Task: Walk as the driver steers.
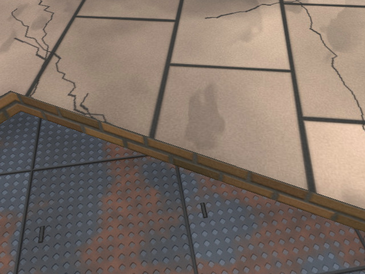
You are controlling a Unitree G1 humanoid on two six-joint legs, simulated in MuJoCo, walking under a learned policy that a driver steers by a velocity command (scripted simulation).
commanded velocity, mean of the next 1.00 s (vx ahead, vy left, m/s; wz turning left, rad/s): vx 0.27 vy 0.00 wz -0.11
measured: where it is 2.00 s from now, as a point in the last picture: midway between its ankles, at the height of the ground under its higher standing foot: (235, 207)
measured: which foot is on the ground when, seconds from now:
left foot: down 0.00-0.96, up 0.98-1.00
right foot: down 0.00-0.52, up 0.54-0.96, down 0.98-1.00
